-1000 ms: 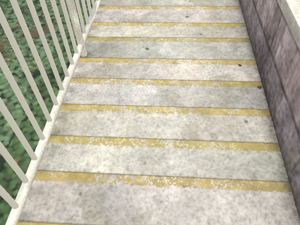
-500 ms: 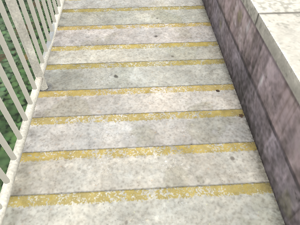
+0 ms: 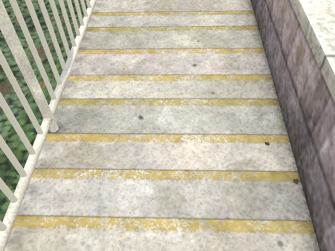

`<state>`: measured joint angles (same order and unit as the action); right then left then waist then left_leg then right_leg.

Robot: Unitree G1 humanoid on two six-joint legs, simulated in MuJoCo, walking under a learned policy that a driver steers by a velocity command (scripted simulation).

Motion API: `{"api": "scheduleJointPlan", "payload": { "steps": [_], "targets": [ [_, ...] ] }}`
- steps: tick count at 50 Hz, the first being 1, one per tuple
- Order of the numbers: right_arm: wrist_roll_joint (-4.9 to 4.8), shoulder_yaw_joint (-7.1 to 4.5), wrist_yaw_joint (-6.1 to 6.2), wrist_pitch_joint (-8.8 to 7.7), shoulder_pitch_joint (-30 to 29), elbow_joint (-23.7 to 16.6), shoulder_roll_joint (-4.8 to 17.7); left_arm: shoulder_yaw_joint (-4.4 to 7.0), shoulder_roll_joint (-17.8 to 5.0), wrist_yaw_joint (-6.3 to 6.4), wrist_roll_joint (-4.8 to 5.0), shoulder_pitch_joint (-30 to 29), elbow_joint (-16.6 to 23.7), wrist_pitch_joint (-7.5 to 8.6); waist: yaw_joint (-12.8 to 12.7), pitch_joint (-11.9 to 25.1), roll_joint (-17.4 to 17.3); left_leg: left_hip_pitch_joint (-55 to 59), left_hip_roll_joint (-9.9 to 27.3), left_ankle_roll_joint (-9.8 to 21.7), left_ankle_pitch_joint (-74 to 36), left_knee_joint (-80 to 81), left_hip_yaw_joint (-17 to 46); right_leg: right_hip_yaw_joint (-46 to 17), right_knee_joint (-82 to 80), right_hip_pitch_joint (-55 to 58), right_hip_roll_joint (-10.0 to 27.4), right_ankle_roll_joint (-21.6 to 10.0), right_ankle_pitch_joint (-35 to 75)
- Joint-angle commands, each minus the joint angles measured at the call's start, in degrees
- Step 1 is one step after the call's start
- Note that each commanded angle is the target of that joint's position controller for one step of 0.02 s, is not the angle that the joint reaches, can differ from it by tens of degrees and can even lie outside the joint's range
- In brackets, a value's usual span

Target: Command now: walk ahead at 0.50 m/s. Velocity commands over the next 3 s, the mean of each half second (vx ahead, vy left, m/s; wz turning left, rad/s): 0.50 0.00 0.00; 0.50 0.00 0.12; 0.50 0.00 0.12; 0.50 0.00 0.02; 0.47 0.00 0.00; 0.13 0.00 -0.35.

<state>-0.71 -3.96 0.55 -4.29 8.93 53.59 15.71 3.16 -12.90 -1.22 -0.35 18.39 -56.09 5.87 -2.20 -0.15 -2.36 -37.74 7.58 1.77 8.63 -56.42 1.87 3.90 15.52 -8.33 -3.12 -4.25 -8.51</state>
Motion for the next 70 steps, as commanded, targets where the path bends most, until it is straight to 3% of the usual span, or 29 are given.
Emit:
{"api": "scheduleJointPlan", "payload": {
  "steps": [1,10,13,15,16,17,18,19,20,21,24,26,32,36,39,41,42,43,44,45,46,48,51,54,60,65,68,69,70],
  "targets": [
    [0.34,-0.61,-0.17,-0.19,-1.1,-2.8,2.1,1.49,-8.5,1.11,0.26,-0.8,2.7,0.56,1.7,-1.5,5.8,-3.6,0.9,-0.9,-9.2,8.4,0.8,-10.0,-9.1,1.2,15.1,-8.0,11.2],
    [-0.55,0.49,-2.55,-1.37,-14.8,-7.8,1.5,2.11,-9.8,1.99,1.28,6.5,-1.0,-1.02,-1.8,-5.7,5.9,-3.4,-2.4,0.9,-10.1,25.7,-1.5,-7.5,-5.7,12.3,18.1,-6.5,12.0],
    [-0.62,-0.46,-3.0,-1.86,-10.1,-7.3,4.0,2.66,-11.0,2.22,1.41,4.4,-0.8,-1.74,1.8,-2.2,7.7,6.5,-5.3,3.1,-4.4,27.6,-3.8,-6.9,1.0,14.2,18.6,-4.9,27.3],
    [-0.19,-3.01,-2.36,-1.84,7.1,-2.1,8.9,1.86,-9.3,2.18,1.04,2.6,0.1,-2.16,9.7,8.6,6.1,32.1,-5.8,6.5,-6.4,27.0,-3.6,-2.7,21.5,5.6,13.2,-1.8,34.3],
    [1.03,-4.39,-1.87,-1.62,16.1,-0.5,14.5,0.32,-4.4,1.76,0.27,7.8,1.3,-1.49,9.2,18.2,-4.9,55.3,9.2,14.1,-3.1,27.1,18.2,-0.3,44.2,-15.3,6.2,1.8,12.4],
    [0.35,-3.6,-2.04,-1.3,17.2,0.2,12.8,-0.66,-1.8,1.3,0.9,9.1,0.7,0.02,8.4,23.6,-13.4,62.5,16.0,19.0,4.3,37.6,39.9,-6.5,57.7,-28.2,-0.6,3.1,-23.6],
    [-0.2,-2.33,-2.1,-1.43,13.4,-0.4,9.1,0.79,-7.5,0.98,2.5,4.2,1.7,1.2,8.7,16.8,-9.0,57.2,13.8,16.0,8.9,39.1,35.0,-10.9,63.0,-34.4,3.2,1.7,-22.9],
    [-0.07,-1.63,-1.94,-1.48,8.5,-1.7,6.7,1.03,-8.8,0.99,3.25,-0.6,3.3,1.72,7.6,10.2,-5.7,48.8,11.9,13.7,7.1,39.9,26.4,-9.1,62.2,-35.8,6.4,0.8,-18.1],
    [0.46,-1.02,-2.13,-1.63,4.2,-2.3,5.1,1.23,-8.5,1.39,2.7,-3.0,3.6,1.59,5.6,5.4,-1.1,39.5,9.6,12.4,2.9,42.1,20.1,-7.8,58.1,-33.5,9.1,0.8,-13.0],
    [1.02,-0.48,-2.27,-1.93,1.8,-2.6,3.3,1.78,-8.2,1.82,1.89,-2.9,3.5,0.87,3.5,3.3,-1.1,33.2,7.5,11.3,-0.1,44.0,15.9,-8.0,54.3,-29.9,11.0,0.8,-9.9],
    [1.05,-0.48,-2.24,-2.26,2.7,-1.3,3.8,1.6,-4.8,2.12,1.47,-0.6,3.0,-1.2,1.1,1.1,-2.1,26.0,5.6,11.9,-3.8,48.3,10.1,-7.5,48.9,-25.5,12.4,1.7,-6.5],
    [1.04,-0.89,-1.48,-2.38,4.7,-0.5,5.7,1.83,-5.3,2.32,1.02,-4.3,4.5,-1.56,1.4,-0.6,-0.8,26.5,5.6,12.4,-6.8,49.8,8.2,-7.2,43.5,-29.3,12.7,2.9,-1.6],
    [0.3,-0.79,-0.19,-1.64,10.1,1.1,6.4,1.24,-3.8,1.32,0.96,-15.9,7.8,-0.98,4.6,-2.7,-0.8,30.1,2.9,9.6,-9.5,50.5,1.7,-4.6,23.7,-30.1,10.2,3.9,14.5],
    [-0.12,-1.02,-0.08,-0.83,14.4,3.1,6.9,0.59,-3.8,0.13,1.51,-22.4,10.1,-0.63,6.8,-4.8,-0.8,36.6,5.1,9.5,-9.1,48.5,1.5,-3.8,17.0,-31.0,8.7,3.4,13.3],
    [-0.48,-1.45,0.19,0.07,15.3,4.0,7.5,0.74,-5.1,-0.81,1.63,-23.9,11.7,0.05,5.9,-5.1,-1.4,41.0,7.6,8.7,-13.2,44.4,3.6,-4.5,13.6,-29.5,7.8,1.8,7.6],
    [-0.65,-1.83,0.28,0.56,13.2,3.4,8.6,1.79,-7.5,-0.84,1.58,-18.1,10.6,0.61,2.0,-1.8,-2.9,40.9,7.2,7.5,-24.3,38.3,4.1,-3.0,11.7,-19.6,5.3,0.5,4.3],
    [-0.59,-1.48,0.22,0.75,11.9,2.8,7.8,3.15,-10.0,-0.46,1.39,-9.5,8.1,0.78,-2.3,3.3,-2.2,38.1,4.2,6.1,-30.3,29.2,2.4,-1.9,10.8,-7.4,4.0,-0.9,5.4],
    [0.1,-0.53,0.11,0.65,11.2,1.3,5.6,4.46,-14.1,0.18,0.39,1.6,5.7,0.91,-6.2,12.1,1.4,27.2,0.6,4.0,-20.8,13.3,-0.1,-9.3,13.7,11.2,11.6,-4.2,7.0],
    [0.01,1.46,-0.11,-0.34,18.3,0.7,-1.9,5.58,-18.9,0.35,-0.28,7.0,4.4,0.43,-3.7,20.7,15.8,4.2,-9.4,-0.2,9.7,-8.6,-3.1,-34.2,9.1,32.1,26.5,-12.0,-2.1],
    [-1.06,0.65,-0.33,-1.44,17.2,1.6,2.1,4.01,-13.7,0.28,-0.01,7.2,4.7,0.34,-4.9,23.2,15.7,-1.3,-8.8,0.3,24.7,-17.0,5.5,-43.6,3.4,31.6,27.8,-12.5,-7.1],
    [-2.59,-0.68,-0.12,-1.68,12.5,0.2,6.3,2.86,-10.3,0.4,0.36,2.1,5.3,0.5,-4.3,14.3,12.6,-5.2,-5.7,1.1,21.1,-19.9,5.6,-34.4,2.4,24.5,26.2,-9.2,-7.4],
    [-1.86,-1.16,0.6,-1.1,8.3,-0.2,5.2,1.66,-6.7,0.31,-0.12,-5.6,6.1,0.95,-1.3,5.1,7.6,-1.9,-0.9,1.3,11.5,-15.0,4.0,-21.0,-1.7,8.5,21.8,-5.9,-2.9],
    [-1.94,-1.47,0.66,0.91,10.5,0.3,1.6,1.33,-5.4,0.19,-0.74,-7.3,4.6,1.24,2.4,1.2,8.5,4.1,0.6,1.5,7.0,-10.0,3.9,-12.3,-6.7,-1.0,18.2,-6.0,1.2],
    [-1.06,-1.6,0.58,1.55,6.6,-1.3,1.3,1.89,-7.5,0.98,-0.5,-5.4,3.0,1.34,2.9,-1.6,6.0,-0.9,1.0,0.6,1.1,-3.3,4.0,-9.1,-9.2,-0.7,18.5,-7.4,4.5],
    [-0.45,-0.47,-1.07,0.78,-5.4,-4.8,0.5,2.15,-9.4,1.81,0.54,-1.2,1.3,0.54,0.2,-4.3,5.0,-0.8,0.1,-0.4,-12.3,15.6,-1.2,-2.6,-10.5,2.2,16.5,-6.4,8.6],
    [-0.5,0.0,-2.11,0.69,-12.0,-7.5,1.4,2.57,-10.4,1.66,1.86,3.5,-1.7,-0.57,-1.2,-6.2,5.5,-0.5,-1.4,1.2,-7.4,23.0,-2.3,-1.9,-7.0,10.1,19.6,-5.9,9.3],
    [-0.42,-1.14,-2.64,0.43,-7.0,-7.0,4.2,3.0,-11.7,1.87,2.13,1.2,-2.0,-1.34,3.4,-2.6,7.4,10.3,-4.6,3.6,-2.9,26.0,-4.9,-0.8,0.7,12.0,20.2,-4.0,24.4],
    [-0.31,-2.57,-2.54,0.42,1.6,-4.1,6.3,2.69,-11.0,1.95,2.06,-0.2,-1.8,-1.71,7.7,2.3,6.9,22.0,-7.0,4.9,-4.0,26.6,-6.8,1.7,10.7,9.6,17.5,-2.5,32.1],
    [-0.26,-4.27,-1.96,0.48,12.2,-1.1,10.2,1.87,-9.4,2.03,1.37,0.1,-1.1,-1.87,11.5,9.6,3.3,38.2,-3.7,7.1,-4.8,25.1,-2.2,3.7,25.6,0.7,14.0,-0.3,26.2]
  ]
}}
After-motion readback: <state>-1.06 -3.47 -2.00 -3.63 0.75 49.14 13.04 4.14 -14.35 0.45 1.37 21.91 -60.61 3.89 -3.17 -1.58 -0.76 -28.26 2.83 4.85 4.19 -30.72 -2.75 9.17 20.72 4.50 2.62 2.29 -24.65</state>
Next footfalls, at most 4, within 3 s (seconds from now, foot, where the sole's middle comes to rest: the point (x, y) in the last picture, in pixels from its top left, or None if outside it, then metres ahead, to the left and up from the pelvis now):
0.30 left None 0.35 0.16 -0.79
0.86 right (208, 214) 0.66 -0.09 -0.79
1.40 left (144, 162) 0.92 0.21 -0.79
1.98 right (183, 108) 1.29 0.02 -0.79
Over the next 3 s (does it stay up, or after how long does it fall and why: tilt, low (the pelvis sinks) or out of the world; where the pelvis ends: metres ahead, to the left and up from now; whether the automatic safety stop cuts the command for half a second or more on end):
stays up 1.48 0.15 -0.01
